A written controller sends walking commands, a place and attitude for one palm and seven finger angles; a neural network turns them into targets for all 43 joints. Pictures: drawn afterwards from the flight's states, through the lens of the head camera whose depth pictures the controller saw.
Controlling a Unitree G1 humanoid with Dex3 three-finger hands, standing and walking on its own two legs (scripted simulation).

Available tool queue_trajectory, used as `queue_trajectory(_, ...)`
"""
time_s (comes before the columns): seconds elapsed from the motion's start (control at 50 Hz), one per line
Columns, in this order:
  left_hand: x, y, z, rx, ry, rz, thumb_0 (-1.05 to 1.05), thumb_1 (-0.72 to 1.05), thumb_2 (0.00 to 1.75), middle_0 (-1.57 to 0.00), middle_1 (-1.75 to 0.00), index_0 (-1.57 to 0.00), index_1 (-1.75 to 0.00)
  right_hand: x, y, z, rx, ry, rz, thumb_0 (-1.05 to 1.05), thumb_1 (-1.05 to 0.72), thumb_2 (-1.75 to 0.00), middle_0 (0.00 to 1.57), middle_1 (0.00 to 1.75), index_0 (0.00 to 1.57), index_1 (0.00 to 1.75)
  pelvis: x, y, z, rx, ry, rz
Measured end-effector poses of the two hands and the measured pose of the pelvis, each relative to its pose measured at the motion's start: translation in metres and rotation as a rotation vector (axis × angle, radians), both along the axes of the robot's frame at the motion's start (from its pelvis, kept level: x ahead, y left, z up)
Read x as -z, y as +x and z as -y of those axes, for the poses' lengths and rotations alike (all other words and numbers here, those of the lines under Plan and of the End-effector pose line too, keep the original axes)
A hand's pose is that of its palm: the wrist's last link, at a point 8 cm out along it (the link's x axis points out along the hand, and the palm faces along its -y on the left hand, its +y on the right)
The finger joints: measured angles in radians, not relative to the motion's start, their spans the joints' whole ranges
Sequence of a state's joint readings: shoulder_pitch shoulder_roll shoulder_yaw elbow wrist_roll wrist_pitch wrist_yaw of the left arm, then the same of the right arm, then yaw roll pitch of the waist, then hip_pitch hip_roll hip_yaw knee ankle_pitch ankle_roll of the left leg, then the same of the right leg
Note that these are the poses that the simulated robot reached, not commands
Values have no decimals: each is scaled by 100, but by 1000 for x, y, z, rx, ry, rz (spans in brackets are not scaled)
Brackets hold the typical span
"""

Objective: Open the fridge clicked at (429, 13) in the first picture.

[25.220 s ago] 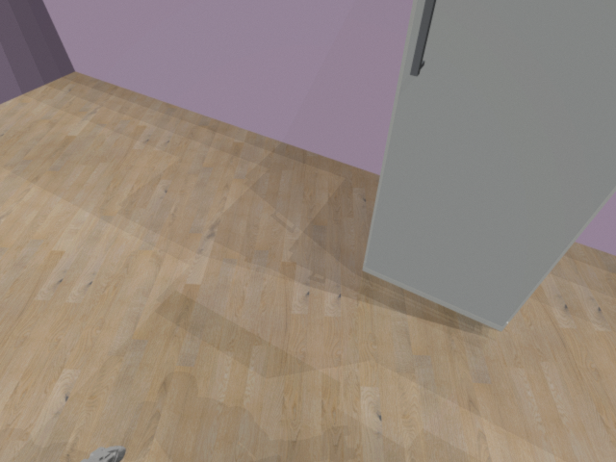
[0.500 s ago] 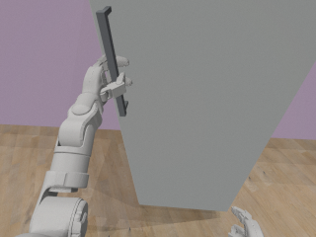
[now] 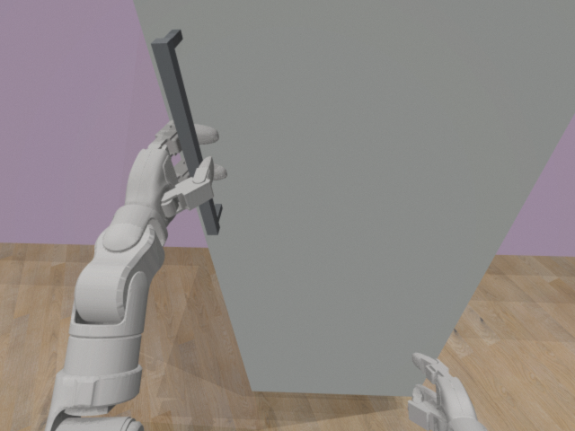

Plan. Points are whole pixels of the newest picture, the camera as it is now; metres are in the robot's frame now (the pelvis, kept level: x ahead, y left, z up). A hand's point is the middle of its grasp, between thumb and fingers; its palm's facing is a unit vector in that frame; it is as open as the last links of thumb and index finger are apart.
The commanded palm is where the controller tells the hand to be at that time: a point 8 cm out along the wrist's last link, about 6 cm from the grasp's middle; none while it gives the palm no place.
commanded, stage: pull the door a little, standing still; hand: left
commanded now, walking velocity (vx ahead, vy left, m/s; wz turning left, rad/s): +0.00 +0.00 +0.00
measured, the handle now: (196, 148) +0.40 +0.14 +0.24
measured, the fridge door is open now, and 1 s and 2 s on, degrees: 1 24 50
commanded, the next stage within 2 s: walk backward, drawing the door open in 0.10 s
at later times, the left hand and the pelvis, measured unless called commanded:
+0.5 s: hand (205, 265) +0.23 +0.09 +0.21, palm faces +0.02 -0.98 -0.22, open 6.7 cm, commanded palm +0.20 +0.15 +0.22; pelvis -0.03 -0.02 +0.00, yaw +0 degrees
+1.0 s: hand (219, 329) +0.17 +0.07 +0.20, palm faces +0.07 -0.96 -0.28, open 7.4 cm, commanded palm +0.13 +0.12 +0.22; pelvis -0.15 -0.05 -0.01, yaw +5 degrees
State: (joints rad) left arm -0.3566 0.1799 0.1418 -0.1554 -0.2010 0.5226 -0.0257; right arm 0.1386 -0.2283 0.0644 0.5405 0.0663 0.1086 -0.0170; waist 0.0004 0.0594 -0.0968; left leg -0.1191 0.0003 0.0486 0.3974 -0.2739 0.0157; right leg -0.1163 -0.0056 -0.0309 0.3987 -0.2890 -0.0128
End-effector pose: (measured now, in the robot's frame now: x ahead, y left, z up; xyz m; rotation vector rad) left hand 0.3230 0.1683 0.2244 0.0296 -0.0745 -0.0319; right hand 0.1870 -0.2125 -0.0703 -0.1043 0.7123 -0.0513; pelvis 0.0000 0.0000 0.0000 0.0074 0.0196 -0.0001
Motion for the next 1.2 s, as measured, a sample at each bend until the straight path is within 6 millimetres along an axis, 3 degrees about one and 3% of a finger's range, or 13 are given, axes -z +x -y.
queue_trajectory(0.1,2,-22,2,18,9,32,0,80,80,-34,-136,-24,-131,-2,8,2,-6,10,9,2,-90,-90,20,30,20,30,1,7,2,9,3,-9)
queue_trajectory(0.24,0,-72,9,51,72,83,-1,76,79,-37,-136,-23,-130,-10,26,5,-26,15,50,2,-90,-90,20,30,20,30,1,16,7,14,5,-12)
queue_trajectory(0.36,4,-96,16,5,151,243,-2,69,78,-45,-138,-26,-131,-7,25,10,-38,-42,26,1,-90,-90,20,30,20,30,2,2,10,-5,-2,-26)
queue_trajectory(0.5,8,-114,22,-18,188,295,-5,70,77,-47,-140,-21,-125,5,-16,16,1,-32,-61,1,-90,-90,20,30,20,30,-2,-26,17,-1,15,-22)
queue_trajectory(0.72,13,-139,30,-1,233,371,-9,71,73,-46,-140,-13,-114,33,-112,28,79,-45,-150,1,-90,-90,20,30,20,30,7,-80,18,-22,-18,2)
queue_trajectory(0.88,14,-158,35,20,252,380,-10,70,73,-44,-140,-12,-106,41,-164,21,76,-27,-153,2,-90,-90,20,30,20,30,10,-120,20,-48,10,16)
queue_trajectory(0.98,14,-175,46,-27,257,377,-10,69,75,-45,-140,-12,-107,52,-178,20,-14,13,-165,1,-90,-90,20,30,20,30,13,-147,44,-86,1,3)
queue_trajectory(1.06,14,-192,56,-56,255,368,-10,68,76,-45,-140,-13,-106,51,-184,32,-55,14,-172,2,-90,-90,20,30,20,30,9,-165,62,-132,-5,19)
queue_trajectory(1.2,13,-219,72,-76,265,360,-9,68,76,-45,-140,-13,-103,33,-170,58,-124,-77,-88,2,-90,-90,20,30,20,30,7,-181,84,-217,27,-9)
